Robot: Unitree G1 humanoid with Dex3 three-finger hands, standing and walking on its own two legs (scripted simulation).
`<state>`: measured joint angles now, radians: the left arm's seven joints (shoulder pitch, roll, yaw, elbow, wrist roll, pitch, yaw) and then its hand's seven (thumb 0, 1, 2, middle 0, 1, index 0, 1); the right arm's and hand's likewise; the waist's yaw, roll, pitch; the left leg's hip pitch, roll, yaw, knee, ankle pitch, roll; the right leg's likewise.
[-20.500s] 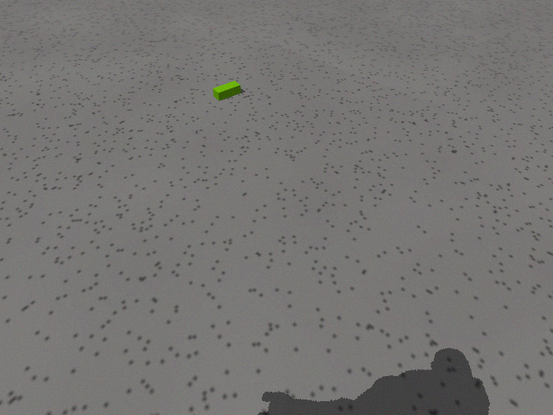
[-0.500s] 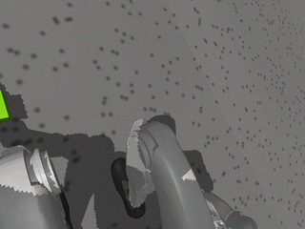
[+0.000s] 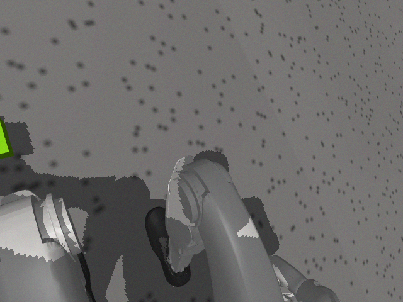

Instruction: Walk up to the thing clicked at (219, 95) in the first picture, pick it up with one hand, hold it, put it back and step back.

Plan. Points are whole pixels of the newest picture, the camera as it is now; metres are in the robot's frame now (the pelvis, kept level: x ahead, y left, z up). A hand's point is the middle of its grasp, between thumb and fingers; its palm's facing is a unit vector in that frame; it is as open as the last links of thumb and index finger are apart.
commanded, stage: close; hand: left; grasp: from above
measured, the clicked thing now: out of the picture +0.40 +0.33 -0.27
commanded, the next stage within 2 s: settle in 1.04 s
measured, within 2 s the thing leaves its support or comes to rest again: leaves its support in 1.42 s
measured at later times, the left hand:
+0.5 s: hand out of the picture +0.39 +0.33 -0.25, palm faces -0.42 -0.14 -0.89, open 10.5 cm
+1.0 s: hand out of the picture +0.39 +0.33 -0.25, palm faces -0.42 -0.15 -0.90, open 10.3 cm
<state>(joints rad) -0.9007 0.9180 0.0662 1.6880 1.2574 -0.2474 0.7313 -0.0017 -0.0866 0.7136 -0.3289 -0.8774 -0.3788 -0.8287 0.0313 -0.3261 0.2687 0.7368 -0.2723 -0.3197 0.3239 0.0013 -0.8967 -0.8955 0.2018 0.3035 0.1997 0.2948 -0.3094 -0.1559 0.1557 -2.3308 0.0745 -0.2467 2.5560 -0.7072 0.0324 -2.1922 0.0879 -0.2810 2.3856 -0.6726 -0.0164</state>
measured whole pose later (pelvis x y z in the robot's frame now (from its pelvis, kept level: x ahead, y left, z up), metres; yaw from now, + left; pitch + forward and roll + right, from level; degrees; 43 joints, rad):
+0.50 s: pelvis +0.00 +0.00 +0.00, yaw +0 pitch +25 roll -14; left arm -0.89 0.93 0.07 1.68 1.24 -0.26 0.70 -0.01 0.02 0.59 -0.46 -0.76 -0.52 -0.70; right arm 0.05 -0.33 0.28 0.73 -0.27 -0.31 0.31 0.00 -0.90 -0.90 0.20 0.30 0.20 0.29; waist -0.31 -0.15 0.17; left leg -2.33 0.08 -0.25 2.55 -0.70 0.03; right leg -2.19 0.09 -0.28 2.38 -0.66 -0.02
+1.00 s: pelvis +0.00 +0.00 +0.00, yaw +0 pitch +25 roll -14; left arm -0.90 0.93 0.08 1.67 1.23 -0.25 0.69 0.00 -0.04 0.63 -0.56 -0.64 -0.61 -0.64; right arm 0.05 -0.33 0.28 0.72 -0.27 -0.29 0.30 0.00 -0.90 -0.90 0.20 0.30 0.20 0.29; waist -0.31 -0.15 0.16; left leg -2.33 0.08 -0.24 2.55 -0.70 0.04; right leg -2.19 0.09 -0.28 2.38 -0.66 -0.01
